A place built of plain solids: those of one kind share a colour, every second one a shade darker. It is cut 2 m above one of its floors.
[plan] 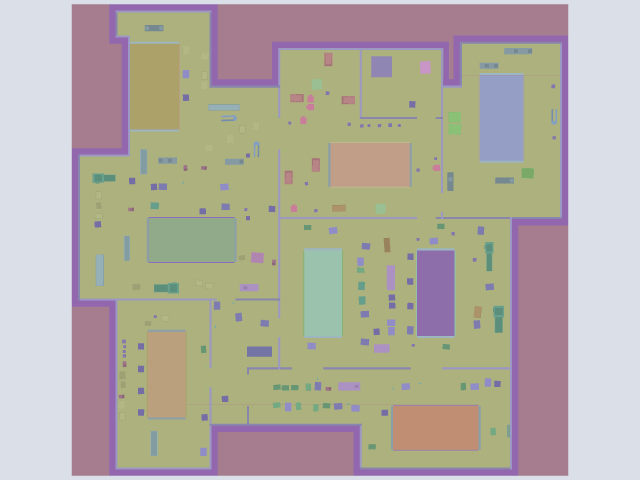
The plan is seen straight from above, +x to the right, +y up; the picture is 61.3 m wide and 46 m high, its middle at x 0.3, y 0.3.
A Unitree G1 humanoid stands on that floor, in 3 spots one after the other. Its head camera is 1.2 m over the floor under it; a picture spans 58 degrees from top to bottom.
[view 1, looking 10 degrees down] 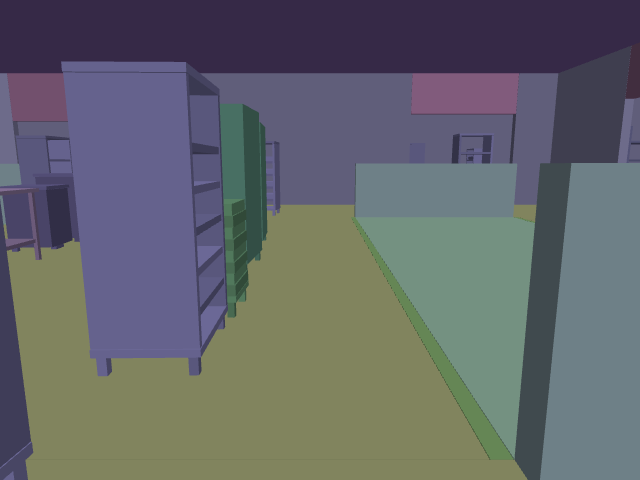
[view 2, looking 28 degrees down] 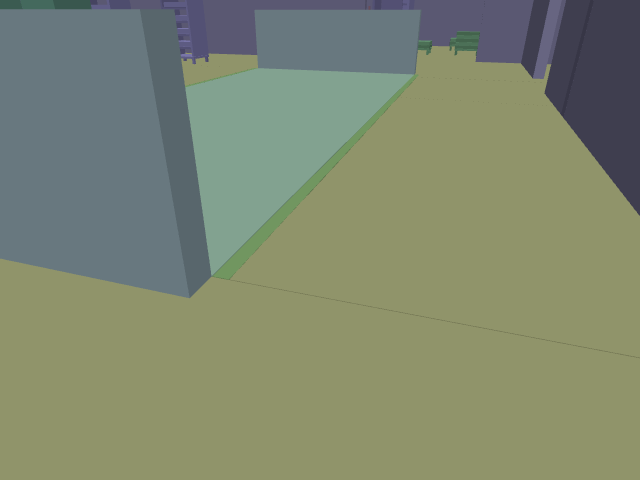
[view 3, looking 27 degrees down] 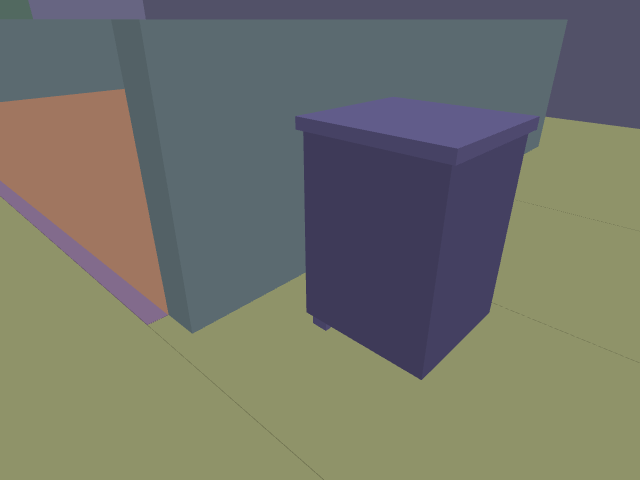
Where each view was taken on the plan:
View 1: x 3.20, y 0.90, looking -90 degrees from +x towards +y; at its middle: floor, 6.91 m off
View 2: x -2.30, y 0.90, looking -72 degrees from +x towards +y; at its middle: floor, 2.55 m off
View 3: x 5.70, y -14.90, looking -47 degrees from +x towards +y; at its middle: bin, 1.66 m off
